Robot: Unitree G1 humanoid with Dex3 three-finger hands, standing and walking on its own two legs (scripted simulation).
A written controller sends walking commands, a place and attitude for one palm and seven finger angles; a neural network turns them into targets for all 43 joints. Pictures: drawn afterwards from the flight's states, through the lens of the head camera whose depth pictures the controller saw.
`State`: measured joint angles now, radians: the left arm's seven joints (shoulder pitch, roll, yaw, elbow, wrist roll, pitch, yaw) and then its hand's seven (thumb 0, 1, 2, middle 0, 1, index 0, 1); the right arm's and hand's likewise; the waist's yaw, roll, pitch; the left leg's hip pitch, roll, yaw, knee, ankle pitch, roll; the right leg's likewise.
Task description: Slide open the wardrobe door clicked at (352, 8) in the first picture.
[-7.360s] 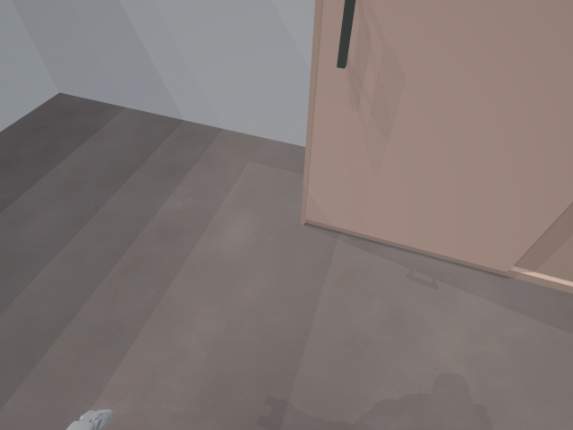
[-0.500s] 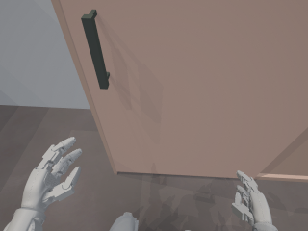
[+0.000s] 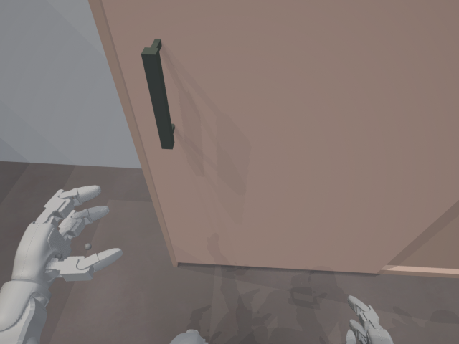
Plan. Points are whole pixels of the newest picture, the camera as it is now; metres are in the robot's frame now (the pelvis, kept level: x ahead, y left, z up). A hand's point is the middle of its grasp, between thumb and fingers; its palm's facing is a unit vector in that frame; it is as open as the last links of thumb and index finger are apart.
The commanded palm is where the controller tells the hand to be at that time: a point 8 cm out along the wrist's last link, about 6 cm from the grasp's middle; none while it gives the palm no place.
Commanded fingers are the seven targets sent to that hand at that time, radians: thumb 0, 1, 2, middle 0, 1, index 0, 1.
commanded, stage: raise the hand with hooked fingers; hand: left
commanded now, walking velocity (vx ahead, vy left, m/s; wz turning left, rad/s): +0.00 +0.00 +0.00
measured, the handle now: (162, 98) +0.51 +0.17 +0.17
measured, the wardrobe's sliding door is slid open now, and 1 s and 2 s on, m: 0.00 0.00 0.00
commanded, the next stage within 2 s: move the hooked fingers beside the handle in 1.22 s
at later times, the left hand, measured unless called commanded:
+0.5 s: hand (54, 204) +0.26 +0.27 +0.16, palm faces +0.08 -1.00 -0.06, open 13.8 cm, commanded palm +0.23 +0.31 +0.16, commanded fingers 0.00 -0.50 0.30 -0.30 -1.20 -0.30 -1.20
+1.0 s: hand (58, 182) +0.28 +0.26 +0.19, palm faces +0.07 -1.00 -0.05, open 13.9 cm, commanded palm +0.24 +0.30 +0.19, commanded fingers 0.00 -0.50 0.30 -0.30 -1.20 -0.30 -1.20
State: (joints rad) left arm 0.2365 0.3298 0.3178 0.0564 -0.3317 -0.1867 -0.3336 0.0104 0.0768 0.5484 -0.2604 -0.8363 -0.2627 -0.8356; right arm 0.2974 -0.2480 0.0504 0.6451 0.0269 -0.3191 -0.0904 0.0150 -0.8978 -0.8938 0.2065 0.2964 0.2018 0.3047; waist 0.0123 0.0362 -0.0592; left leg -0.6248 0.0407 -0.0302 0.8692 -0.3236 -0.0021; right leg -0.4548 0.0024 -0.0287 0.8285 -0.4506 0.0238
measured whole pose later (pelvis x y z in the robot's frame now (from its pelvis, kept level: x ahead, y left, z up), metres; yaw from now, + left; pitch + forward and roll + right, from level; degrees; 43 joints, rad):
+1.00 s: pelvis +0.01 -0.02 +0.03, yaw +0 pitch -2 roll -1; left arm -0.07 0.43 0.44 0.19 -0.34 0.07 -0.45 -0.01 -0.50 0.30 -0.30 -1.20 -0.30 -1.20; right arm 0.25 -0.28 0.06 0.65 0.06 -0.28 -0.12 0.01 -0.90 -0.89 0.20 0.30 0.20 0.30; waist 0.05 0.06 -0.02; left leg -0.33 0.05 -0.02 0.57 -0.20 -0.02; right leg -0.18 0.01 -0.03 0.55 -0.33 0.00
